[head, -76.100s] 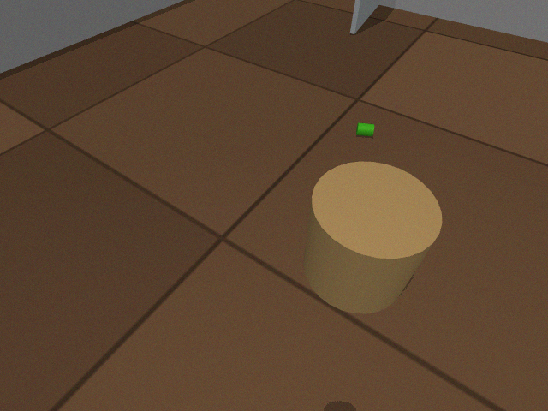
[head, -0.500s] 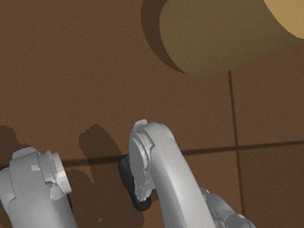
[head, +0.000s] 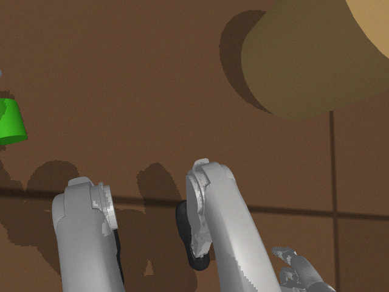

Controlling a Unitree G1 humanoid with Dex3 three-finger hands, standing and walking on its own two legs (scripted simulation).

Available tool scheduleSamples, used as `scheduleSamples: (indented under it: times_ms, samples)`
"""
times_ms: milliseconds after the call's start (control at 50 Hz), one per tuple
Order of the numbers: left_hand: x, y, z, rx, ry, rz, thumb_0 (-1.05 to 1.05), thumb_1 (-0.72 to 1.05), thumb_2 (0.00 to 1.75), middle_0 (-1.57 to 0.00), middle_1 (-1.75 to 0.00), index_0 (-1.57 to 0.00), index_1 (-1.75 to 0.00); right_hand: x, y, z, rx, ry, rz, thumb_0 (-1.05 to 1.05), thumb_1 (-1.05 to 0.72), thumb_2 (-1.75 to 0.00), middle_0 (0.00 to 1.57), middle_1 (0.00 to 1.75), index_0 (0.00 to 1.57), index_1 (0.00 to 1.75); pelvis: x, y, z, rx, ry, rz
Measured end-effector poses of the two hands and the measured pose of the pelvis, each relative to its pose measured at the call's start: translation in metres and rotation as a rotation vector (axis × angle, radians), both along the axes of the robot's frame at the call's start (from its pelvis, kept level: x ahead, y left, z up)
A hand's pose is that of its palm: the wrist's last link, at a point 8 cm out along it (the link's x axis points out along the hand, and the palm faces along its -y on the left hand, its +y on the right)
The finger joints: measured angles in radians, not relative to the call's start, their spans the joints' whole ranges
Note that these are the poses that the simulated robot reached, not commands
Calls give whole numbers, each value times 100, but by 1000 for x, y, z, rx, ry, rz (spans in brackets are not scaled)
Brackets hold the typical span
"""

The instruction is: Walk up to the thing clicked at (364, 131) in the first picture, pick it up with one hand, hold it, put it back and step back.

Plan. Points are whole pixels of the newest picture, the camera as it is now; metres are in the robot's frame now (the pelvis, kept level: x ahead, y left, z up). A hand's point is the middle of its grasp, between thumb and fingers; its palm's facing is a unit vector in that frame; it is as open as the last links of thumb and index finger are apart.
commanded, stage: withdraw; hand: left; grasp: from above
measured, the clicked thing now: (4, 122) +0.48 +0.36 -0.33
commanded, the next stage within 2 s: home in 0.18 s
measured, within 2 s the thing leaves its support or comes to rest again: neither
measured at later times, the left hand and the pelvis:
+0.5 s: hand out of the picture +0.48 +0.36 -0.15, palm faces -0.45 -0.15 -0.88, open 12.7 cm; pelvis +0.00 +0.00 -0.02, yaw +0 degrees
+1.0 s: hand out of the picture +0.30 +0.30 +0.06, palm faces -0.10 -0.81 -0.58, open 7.6 cm; pelvis +0.02 +0.00 +0.17, yaw +7 degrees
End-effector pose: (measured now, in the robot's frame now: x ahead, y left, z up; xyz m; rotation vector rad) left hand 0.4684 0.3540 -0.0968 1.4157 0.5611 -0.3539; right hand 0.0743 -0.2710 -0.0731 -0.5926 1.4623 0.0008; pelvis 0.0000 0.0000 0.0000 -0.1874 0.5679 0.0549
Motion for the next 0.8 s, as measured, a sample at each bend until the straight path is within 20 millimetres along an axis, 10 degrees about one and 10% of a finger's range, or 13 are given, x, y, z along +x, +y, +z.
scheduleSamples:
  times_ms: [200,460,620,800]
  samples:
    - [20,-16,-17,68,-210,-45,0,-46,97,-10,-100,-10,-98,-10,2,-29,-4,3,-11,0,-89,-89,20,30,20,30,-5,0,-31,2,-27,-3]
    - [29,4,-3,122,-103,164,0,-27,92,-19,-83,-18,-81,-28,26,-37,104,11,-107,0,-89,-89,20,30,20,30,3,0,-21,10,23,-11]
    - [-13,11,33,-84,-135,230,0,14,80,-21,-50,-19,-50,-12,16,-10,81,29,-122,0,-90,-90,20,30,21,30,10,1,8,16,56,14]
    - [-97,11,119,-326,-174,434,1,64,82,-21,-32,-20,-32,78,17,55,100,-230,-66,0,-91,-90,20,30,20,30,11,4,80,37,45,41]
